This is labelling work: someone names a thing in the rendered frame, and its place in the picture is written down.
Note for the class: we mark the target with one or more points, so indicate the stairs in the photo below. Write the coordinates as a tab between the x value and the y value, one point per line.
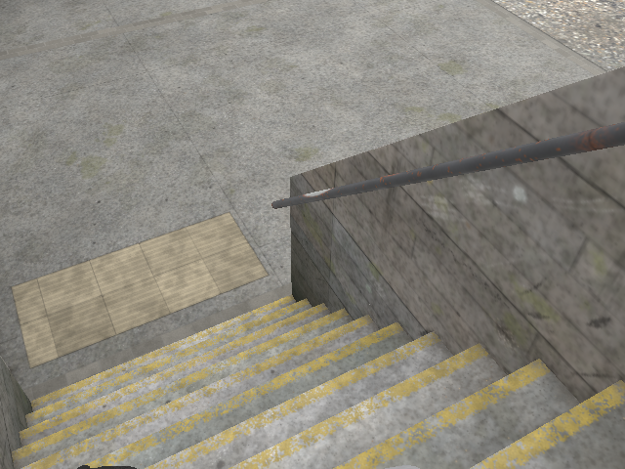
291	386

